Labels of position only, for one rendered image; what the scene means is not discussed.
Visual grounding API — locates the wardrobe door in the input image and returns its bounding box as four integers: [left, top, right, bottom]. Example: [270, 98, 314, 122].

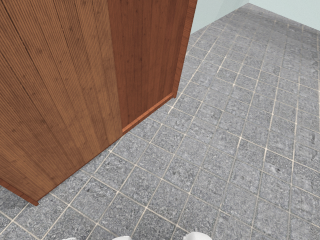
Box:
[107, 0, 189, 129]
[0, 0, 123, 201]

